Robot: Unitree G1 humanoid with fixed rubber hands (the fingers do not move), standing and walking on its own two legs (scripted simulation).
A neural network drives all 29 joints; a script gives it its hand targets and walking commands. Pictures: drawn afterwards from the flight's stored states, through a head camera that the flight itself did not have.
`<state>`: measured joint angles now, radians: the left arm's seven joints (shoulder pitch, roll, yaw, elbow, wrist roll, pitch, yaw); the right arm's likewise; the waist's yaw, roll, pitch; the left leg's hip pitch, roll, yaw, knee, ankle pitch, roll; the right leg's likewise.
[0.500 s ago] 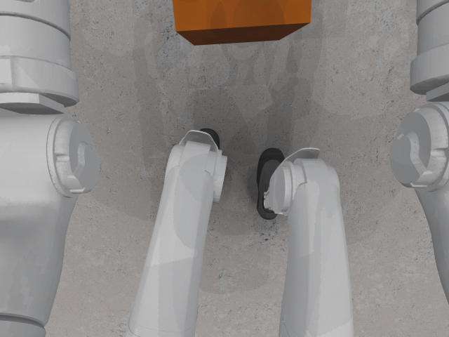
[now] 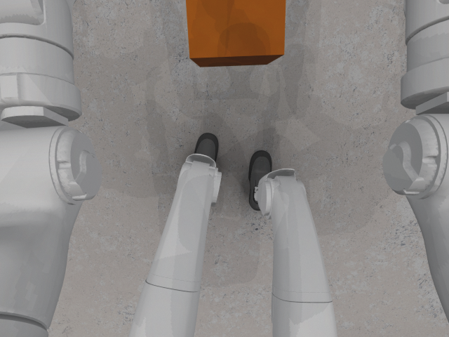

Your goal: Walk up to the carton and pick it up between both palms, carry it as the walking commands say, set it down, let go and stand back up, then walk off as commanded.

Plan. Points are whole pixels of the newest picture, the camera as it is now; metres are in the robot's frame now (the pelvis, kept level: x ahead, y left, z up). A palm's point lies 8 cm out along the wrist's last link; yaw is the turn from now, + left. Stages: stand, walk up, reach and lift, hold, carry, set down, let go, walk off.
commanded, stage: set down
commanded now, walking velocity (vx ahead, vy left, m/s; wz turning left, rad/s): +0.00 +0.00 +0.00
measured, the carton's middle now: (233, 15) +0.58 +0.07 -0.52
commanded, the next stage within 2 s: let go in 0.16 s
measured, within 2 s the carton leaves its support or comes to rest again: neither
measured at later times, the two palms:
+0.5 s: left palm out of the picture +0.50 +0.26 -0.05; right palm out of the picture +0.53 -0.13 -0.06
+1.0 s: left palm out of the picture +0.29 +0.24 +0.04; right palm out of the picture +0.33 -0.21 +0.03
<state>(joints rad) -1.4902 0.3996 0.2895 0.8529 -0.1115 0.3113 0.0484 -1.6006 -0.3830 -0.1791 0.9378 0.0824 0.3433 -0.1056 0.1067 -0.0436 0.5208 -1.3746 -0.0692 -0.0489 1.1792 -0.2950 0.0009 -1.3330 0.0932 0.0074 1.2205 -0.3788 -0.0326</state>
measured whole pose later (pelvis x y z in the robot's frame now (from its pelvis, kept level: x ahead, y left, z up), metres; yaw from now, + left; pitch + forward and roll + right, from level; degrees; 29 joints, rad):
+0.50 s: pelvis +0.07 +0.02 +0.07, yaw -2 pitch +36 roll -2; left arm -0.88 0.25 0.30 0.78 0.10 0.14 -0.08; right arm -0.91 -0.12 -0.27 0.73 -0.12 0.20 -0.15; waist 0.08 -0.01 0.10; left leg -1.19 -0.06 -0.04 0.78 -0.22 0.04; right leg -1.14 0.09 0.06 0.78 -0.27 0.00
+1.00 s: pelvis +0.09 +0.00 +0.12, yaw -1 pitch +9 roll +0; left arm 0.04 0.20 0.07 0.48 -0.01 0.04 -0.09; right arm -0.05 -0.15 -0.11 0.54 -0.04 0.05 -0.01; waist 0.06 -0.01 0.10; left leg -0.49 -0.05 -0.06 0.52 -0.20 0.02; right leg -0.45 0.07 0.06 0.55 -0.25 -0.04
